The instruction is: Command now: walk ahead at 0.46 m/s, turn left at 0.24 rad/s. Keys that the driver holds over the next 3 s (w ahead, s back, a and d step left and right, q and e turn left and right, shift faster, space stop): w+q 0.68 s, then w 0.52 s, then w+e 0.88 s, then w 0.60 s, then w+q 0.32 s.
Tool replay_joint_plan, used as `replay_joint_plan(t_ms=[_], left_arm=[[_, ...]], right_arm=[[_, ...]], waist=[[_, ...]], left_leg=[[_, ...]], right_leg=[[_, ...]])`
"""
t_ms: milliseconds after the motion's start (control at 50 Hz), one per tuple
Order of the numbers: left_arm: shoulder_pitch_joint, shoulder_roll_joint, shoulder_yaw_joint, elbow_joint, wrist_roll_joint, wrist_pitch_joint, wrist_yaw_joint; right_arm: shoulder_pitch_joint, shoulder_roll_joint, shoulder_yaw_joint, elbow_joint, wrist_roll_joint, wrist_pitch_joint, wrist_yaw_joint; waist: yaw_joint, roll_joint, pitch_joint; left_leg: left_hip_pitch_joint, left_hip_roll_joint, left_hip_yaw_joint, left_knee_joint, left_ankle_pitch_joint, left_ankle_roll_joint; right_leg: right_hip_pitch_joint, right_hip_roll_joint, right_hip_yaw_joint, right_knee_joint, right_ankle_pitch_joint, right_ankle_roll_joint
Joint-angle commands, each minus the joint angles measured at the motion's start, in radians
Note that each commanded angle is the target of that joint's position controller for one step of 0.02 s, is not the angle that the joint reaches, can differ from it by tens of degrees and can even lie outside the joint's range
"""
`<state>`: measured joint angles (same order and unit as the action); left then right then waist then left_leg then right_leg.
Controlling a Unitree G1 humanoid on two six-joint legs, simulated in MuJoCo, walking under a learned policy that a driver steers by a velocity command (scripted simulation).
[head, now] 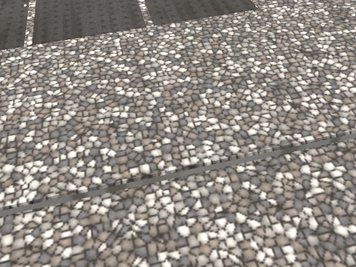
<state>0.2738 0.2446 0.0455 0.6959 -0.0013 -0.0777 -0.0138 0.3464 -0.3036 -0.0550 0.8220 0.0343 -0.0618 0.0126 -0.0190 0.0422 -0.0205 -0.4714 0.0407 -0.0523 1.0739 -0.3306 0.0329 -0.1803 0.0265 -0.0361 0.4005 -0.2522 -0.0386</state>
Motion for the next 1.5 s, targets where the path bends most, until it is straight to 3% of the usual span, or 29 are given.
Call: replay_joint_plan(t_ms=[20,240,300,340,360,380,400,420,460,540,680,760,820,840,860,880,920,960,1040,1160,1260,1300,1320,1340,1360,1380,1400,1440,1500], left_arm=[[0.030,0.115,0.036,-0.024,0.010,-0.023,0.002],[0.096,0.180,0.051,0.079,-0.011,-0.014,0.027],[0.085,0.228,0.064,0.079,-0.011,0.014,0.040],[0.068,0.245,0.065,0.070,-0.011,0.032,0.052],[0.082,0.224,0.053,0.049,0.001,0.025,0.056],[0.212,0.056,-0.002,0.004,0.027,-0.004,0.028],[0.091,0.153,0.014,-0.003,-0.006,-0.046,0.012],[-0.020,0.194,0.024,-0.045,-0.042,-0.065,0.004],[-0.048,0.178,0.022,-0.047,-0.006,-0.073,0.018],[-0.001,0.160,0.026,-0.042,0.022,-0.028,0.022],[-0.271,0.108,0.003,-0.110,0.010,-0.034,0.014],[-0.308,0.143,0.014,-0.116,0.001,-0.051,-0.009],[-0.200,0.173,0.033,-0.093,0.003,-0.061,-0.005],[-0.088,0.207,0.048,-0.075,0.015,-0.066,0.002],[0.066,0.279,0.066,-0.063,0.028,-0.066,0.007],[0.155,0.308,0.083,-0.001,0.014,-0.050,-0.007],[0.083,0.172,0.046,-0.018,-0.010,-0.040,-0.007],[0.005,0.144,0.030,-0.022,0.006,-0.031,-0.005],[0.005,0.145,0.025,0.002,-0.001,-0.038,-0.004],[0.061,0.195,0.035,0.044,-0.013,-0.016,0.003],[0.164,0.181,0.027,0.083,-0.025,0.021,0.007],[0.187,0.213,0.026,0.105,-0.024,0.038,0.014],[0.147,0.248,0.032,0.095,-0.025,0.039,0.019],[0.077,0.187,0.012,0.045,0.005,0.023,0.020],[0.210,0.052,-0.025,0.038,0.005,-0.005,0.013],[0.156,0.145,0.000,0.059,-0.035,-0.016,0.016],[0.074,0.162,0.010,0.036,-0.054,-0.012,0.016],[0.000,0.128,0.010,0.015,-0.027,0.013,0.020],[0.045,0.041,-0.001,0.002,-0.037,0.065,0.024]], right_arm=[[-0.088,-0.064,-0.020,-0.087,-0.002,-0.012,0.006],[-0.343,-0.008,0.008,-0.222,-0.011,-0.004,0.053],[-0.306,-0.056,-0.014,-0.245,-0.011,0.002,0.064],[-0.071,-0.138,-0.059,-0.201,-0.008,0.011,0.052],[0.082,-0.209,-0.087,-0.172,-0.008,0.024,0.029],[0.054,-0.297,-0.095,-0.181,-0.005,0.016,0.023],[0.093,-0.208,-0.074,-0.198,-0.009,0.010,0.019],[0.051,-0.174,-0.063,-0.191,-0.021,0.001,0.018],[-0.084,-0.137,-0.050,-0.213,-0.020,-0.005,0.017],[-0.136,-0.118,-0.042,-0.222,-0.026,-0.012,0.005],[-0.031,-0.160,-0.052,-0.168,-0.011,0.005,-0.023],[0.023,-0.133,-0.042,-0.133,-0.011,0.013,-0.027],[0.004,-0.128,-0.040,-0.128,-0.018,0.020,-0.024],[-0.005,-0.092,-0.026,-0.137,-0.024,0.017,-0.020],[0.042,-0.047,-0.007,-0.156,-0.041,0.010,-0.021],[0.158,-0.020,0.005,-0.148,-0.009,0.000,-0.021],[-0.026,-0.144,-0.021,-0.162,0.000,-0.003,-0.021],[-0.123,-0.113,-0.018,-0.191,-0.027,-0.010,-0.016],[-0.106,-0.042,-0.002,-0.188,-0.029,-0.006,-0.008],[-0.273,0.000,0.021,-0.217,-0.029,-0.013,0.005],[-0.411,-0.033,0.011,-0.270,-0.023,-0.024,0.024],[-0.342,-0.055,-0.011,-0.252,-0.027,-0.040,0.026],[-0.184,-0.094,-0.029,-0.214,-0.034,-0.041,0.019],[0.047,-0.182,-0.055,-0.175,-0.047,-0.034,0.002],[0.102,-0.249,-0.068,-0.146,-0.046,-0.010,-0.006],[0.157,-0.166,-0.059,-0.131,-0.051,0.005,-0.014],[0.114,-0.117,-0.043,-0.119,-0.052,0.009,-0.018],[-0.018,-0.048,-0.019,-0.111,-0.048,0.009,-0.011],[-0.100,-0.021,-0.014,-0.078,-0.046,-0.011,-0.004]], waist=[[0.043,-0.158,0.088],[0.085,-0.090,0.142],[0.032,-0.138,0.057],[-0.102,-0.138,-0.084],[-0.165,-0.043,-0.180],[-0.022,0.222,-0.293],[-0.112,0.102,-0.387],[-0.115,0.057,-0.220],[-0.020,-0.071,-0.055],[0.050,-0.016,-0.005],[-0.052,0.023,0.025],[-0.067,0.050,0.018],[0.003,0.086,-0.005],[0.059,0.066,-0.101],[0.095,-0.081,-0.260],[0.067,-0.379,-0.329],[0.108,-0.147,-0.093],[0.069,-0.075,0.026],[0.030,-0.141,0.022],[0.083,-0.129,0.038],[0.117,-0.080,0.074],[0.054,-0.104,-0.009],[-0.034,-0.132,-0.103],[-0.141,-0.060,-0.271],[-0.083,0.218,-0.377],[-0.150,0.087,-0.344],[-0.135,0.082,-0.195],[-0.073,0.094,-0.019],[0.022,0.108,0.095]], left_leg=[[-0.337,0.061,-0.067,0.041,0.136,-0.009],[-0.227,0.017,0.063,-0.443,0.387,0.019],[-0.105,-0.062,0.146,-0.450,0.233,0.076],[0.237,-0.131,0.159,-0.499,0.223,0.136],[0.556,-0.029,-0.030,-0.519,0.214,0.188],[0.901,0.248,-0.617,-0.597,0.022,0.390],[0.921,0.277,-0.789,-0.742,-0.085,0.393],[0.801,0.247,-0.637,-0.777,-0.020,0.332],[0.493,0.166,-0.435,-0.797,0.201,0.280],[0.247,0.104,-0.298,-0.863,0.393,0.283],[0.173,0.016,-0.222,-0.824,0.284,0.191],[0.336,0.086,-0.308,-0.732,0.262,0.176],[0.393,0.087,-0.331,-0.618,0.450,0.144],[0.356,0.038,-0.288,-0.462,0.510,0.114],[0.166,-0.050,-0.206,-0.171,0.295,0.065],[-0.160,-0.163,-0.114,0.110,-0.229,0.000],[-0.310,-0.063,-0.134,0.217,-0.128,-0.002],[-0.273,0.008,-0.072,0.124,-0.015,-0.009],[-0.184,0.045,-0.016,-0.036,0.035,-0.034],[-0.092,0.021,0.043,-0.376,0.303,-0.056],[-0.087,-0.033,0.074,-0.525,0.185,-0.026],[0.154,-0.098,0.112,-0.682,0.219,-0.001],[0.409,-0.053,0.074,-0.695,0.291,0.022],[0.788,0.156,-0.109,-0.603,0.497,0.088],[1.052,0.444,-0.437,-0.574,0.729,0.257],[0.953,0.427,-0.460,-0.625,0.571,0.279],[0.848,0.370,-0.330,-0.662,0.477,0.236],[0.573,0.287,-0.201,-0.777,0.319,0.188],[0.335,0.282,-0.089,-0.911,0.257,0.170]], right_leg=[[0.176,-0.263,0.220,-0.251,0.150,-0.134],[0.219,-0.283,-0.084,-0.255,0.472,-0.096],[0.316,-0.295,-0.127,-0.068,0.954,-0.065],[0.229,-0.263,-0.155,0.276,1.074,-0.030],[-0.016,-0.219,-0.149,0.572,0.765,0.003],[-0.469,-0.001,-0.050,0.949,-0.291,0.063],[-0.560,0.004,0.157,1.035,-0.323,0.044],[-0.623,-0.043,0.156,1.002,-0.223,0.025],[-0.536,-0.113,0.135,0.827,-0.101,0.028],[-0.415,-0.142,0.112,0.690,-0.031,0.084],[-0.318,-0.047,0.081,0.216,0.351,0.120],[-0.320,-0.044,0.107,0.106,0.314,0.082],[-0.176,-0.022,0.068,0.032,0.207,0.013],[0.017,-0.080,0.110,0.044,0.234,-0.039],[0.331,-0.260,0.327,0.091,0.280,-0.136],[0.557,-0.421,0.752,-0.034,0.012,-0.277],[0.377,-0.372,0.648,-0.112,-0.207,-0.202],[0.175,-0.294,0.471,-0.158,0.011,-0.185],[0.070,-0.235,0.306,-0.221,0.239,-0.191],[0.048,-0.204,0.158,-0.240,0.323,-0.164],[0.171,-0.232,0.216,-0.165,0.353,-0.145],[0.199,-0.193,0.207,0.016,0.693,-0.106],[0.095,-0.170,0.184,0.176,0.757,-0.073],[-0.176,-0.109,0.150,0.469,0.453,-0.022],[-0.554,0.004,0.093,0.751,-0.351,0.043],[-0.635,-0.038,0.173,0.897,-0.364,0.063],[-0.705,-0.073,0.137,0.947,-0.312,0.065],[-0.683,-0.121,0.082,0.972,-0.219,0.073],[-0.679,-0.132,0.086,1.165,-0.197,0.082]])
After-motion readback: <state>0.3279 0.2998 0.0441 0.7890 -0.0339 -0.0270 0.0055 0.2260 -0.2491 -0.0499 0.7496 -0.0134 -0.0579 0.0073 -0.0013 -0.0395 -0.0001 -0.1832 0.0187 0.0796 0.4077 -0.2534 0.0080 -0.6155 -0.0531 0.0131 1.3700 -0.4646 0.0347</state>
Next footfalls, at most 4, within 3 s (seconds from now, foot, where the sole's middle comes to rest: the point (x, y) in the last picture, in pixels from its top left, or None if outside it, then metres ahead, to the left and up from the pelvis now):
0.36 left None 0.34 0.15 -0.78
0.84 right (176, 231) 0.66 0.06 -0.78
1.34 left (95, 221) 0.72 0.39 -0.78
1.76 right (134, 145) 1.08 0.25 -0.73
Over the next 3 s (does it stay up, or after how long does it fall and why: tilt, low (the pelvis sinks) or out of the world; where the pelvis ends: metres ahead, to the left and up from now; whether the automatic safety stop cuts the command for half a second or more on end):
stays up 1.56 0.33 0.05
